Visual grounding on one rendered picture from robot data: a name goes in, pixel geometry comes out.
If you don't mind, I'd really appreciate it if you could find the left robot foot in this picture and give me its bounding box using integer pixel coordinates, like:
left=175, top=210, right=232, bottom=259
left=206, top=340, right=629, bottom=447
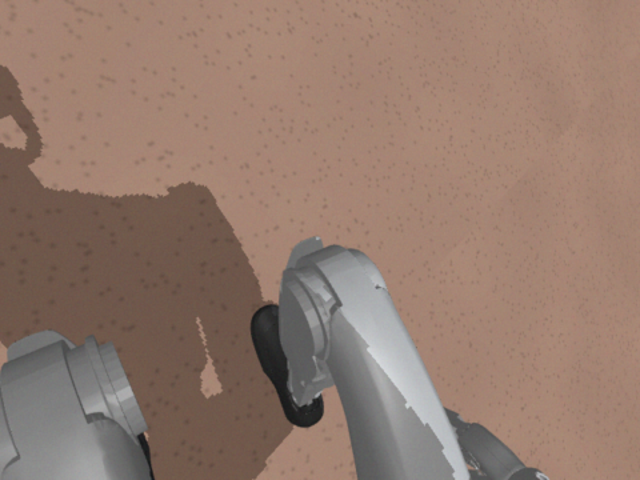
left=137, top=433, right=155, bottom=480

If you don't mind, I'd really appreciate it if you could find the right robot hand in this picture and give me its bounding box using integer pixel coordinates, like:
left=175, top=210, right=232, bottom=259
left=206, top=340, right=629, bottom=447
left=444, top=407, right=527, bottom=480

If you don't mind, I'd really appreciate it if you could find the right robot foot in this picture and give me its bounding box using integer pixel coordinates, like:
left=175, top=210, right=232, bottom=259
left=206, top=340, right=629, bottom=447
left=251, top=305, right=324, bottom=428

